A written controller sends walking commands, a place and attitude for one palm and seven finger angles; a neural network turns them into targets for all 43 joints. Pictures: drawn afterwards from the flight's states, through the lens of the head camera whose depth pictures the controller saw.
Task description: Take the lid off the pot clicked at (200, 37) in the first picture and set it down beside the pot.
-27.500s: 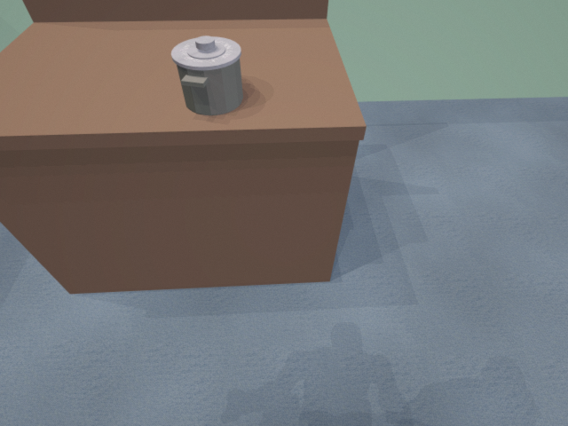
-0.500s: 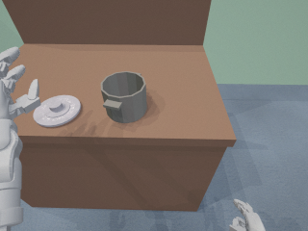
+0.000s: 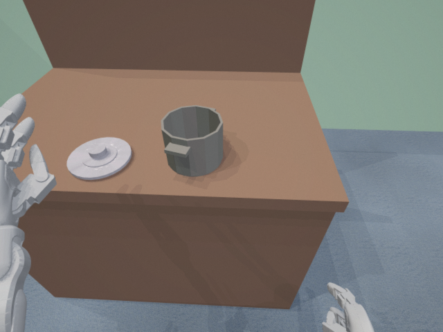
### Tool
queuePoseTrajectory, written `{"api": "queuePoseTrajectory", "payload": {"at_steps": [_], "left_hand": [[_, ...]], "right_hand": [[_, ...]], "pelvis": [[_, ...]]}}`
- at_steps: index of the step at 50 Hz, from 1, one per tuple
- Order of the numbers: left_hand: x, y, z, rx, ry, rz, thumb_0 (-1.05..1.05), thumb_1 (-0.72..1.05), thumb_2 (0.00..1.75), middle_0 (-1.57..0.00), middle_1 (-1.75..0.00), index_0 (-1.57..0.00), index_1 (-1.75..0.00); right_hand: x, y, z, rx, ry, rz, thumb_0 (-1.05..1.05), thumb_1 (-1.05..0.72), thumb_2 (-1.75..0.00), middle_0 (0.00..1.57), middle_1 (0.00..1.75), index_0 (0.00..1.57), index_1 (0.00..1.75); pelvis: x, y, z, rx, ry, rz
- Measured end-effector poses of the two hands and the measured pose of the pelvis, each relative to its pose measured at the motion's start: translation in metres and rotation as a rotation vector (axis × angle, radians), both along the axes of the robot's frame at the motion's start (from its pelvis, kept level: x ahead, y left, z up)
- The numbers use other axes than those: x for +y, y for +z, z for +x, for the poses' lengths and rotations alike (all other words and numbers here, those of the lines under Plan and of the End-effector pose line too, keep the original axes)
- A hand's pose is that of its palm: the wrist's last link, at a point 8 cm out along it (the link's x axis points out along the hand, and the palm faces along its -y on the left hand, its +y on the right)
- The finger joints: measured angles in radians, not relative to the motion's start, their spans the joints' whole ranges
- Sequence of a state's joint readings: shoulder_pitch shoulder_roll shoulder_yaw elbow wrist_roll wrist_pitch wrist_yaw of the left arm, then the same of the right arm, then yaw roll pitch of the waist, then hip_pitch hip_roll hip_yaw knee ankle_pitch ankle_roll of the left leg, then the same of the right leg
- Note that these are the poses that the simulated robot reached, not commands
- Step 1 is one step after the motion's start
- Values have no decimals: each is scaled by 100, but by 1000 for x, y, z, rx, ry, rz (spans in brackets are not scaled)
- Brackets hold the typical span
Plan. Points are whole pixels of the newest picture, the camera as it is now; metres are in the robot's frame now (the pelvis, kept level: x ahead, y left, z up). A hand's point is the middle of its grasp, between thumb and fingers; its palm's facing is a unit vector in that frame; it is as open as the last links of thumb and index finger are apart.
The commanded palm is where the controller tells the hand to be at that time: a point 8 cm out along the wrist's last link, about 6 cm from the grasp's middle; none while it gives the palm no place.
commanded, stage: draw the hand back to the body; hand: left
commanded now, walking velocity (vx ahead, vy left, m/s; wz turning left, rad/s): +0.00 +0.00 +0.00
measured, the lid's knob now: (97, 150) +0.50 +0.39 +0.03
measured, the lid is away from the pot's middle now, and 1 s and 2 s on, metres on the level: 0.25 0.25 0.25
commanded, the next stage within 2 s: step back with the hand held close in 0.46 s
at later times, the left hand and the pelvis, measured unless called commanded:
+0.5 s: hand (17, 226) +0.17 +0.27 +0.21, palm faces +0.46 -0.82 -0.34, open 7.4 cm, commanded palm +0.12 +0.31 +0.22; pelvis -0.01 +0.02 +0.00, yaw +1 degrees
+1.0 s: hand (21, 239) +0.16 +0.27 +0.20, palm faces +0.31 -0.81 -0.50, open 7.4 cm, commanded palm +0.10 +0.32 +0.22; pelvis -0.04 +0.04 -0.01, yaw -2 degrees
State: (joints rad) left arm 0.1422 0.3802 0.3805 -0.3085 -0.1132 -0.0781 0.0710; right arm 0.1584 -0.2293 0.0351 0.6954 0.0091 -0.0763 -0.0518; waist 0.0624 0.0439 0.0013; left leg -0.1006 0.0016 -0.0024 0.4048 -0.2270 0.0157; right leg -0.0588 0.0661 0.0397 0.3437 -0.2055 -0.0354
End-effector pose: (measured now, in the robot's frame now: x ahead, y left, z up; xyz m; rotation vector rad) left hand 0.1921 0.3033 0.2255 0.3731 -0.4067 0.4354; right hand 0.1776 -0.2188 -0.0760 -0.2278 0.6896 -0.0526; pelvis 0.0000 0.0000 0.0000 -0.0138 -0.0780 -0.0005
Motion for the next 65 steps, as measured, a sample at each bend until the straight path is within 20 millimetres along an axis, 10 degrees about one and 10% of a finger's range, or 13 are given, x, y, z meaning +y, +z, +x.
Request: {"api": "queuePoseTrajectory", "payload": {"at_steps": [19, 35, 45, 65], "left_hand": [[-1, -8, -63, 53, -29, 79, 2, 89, 89, -21, -30, -21, -30], [10, 10, -61, -29, -30, 182, 2, 89, 89, -21, -30, -21, -30], [6, -16, -48, 89, -157, 199, 2, 89, 89, -21, -30, -21, -30], [25, -11, -133, -54, -37, 229, 1, 89, 89, -22, -30, -21, -30]], "right_hand": [[30, 8, 2, -48, 56, -8, 1, -90, -90, 21, 30, 20, 30], [35, 9, -4, -48, 20, -8, 1, -90, -90, 21, 30, 21, 30], [10, 4, -51, 15, -151, -51, 1, -91, -90, 21, 30, 20, 30], [25, -17, -131, 41, -150, -61, 1, -91, -90, 21, 30, 20, 30]], "pelvis": [[20, 0, -6, -15, 10, -9], [30, -4, -12, 26, -10, -20], [44, -10, -27, 64, -42, -2], [52, -25, -91, 51, -6, -28]]}}
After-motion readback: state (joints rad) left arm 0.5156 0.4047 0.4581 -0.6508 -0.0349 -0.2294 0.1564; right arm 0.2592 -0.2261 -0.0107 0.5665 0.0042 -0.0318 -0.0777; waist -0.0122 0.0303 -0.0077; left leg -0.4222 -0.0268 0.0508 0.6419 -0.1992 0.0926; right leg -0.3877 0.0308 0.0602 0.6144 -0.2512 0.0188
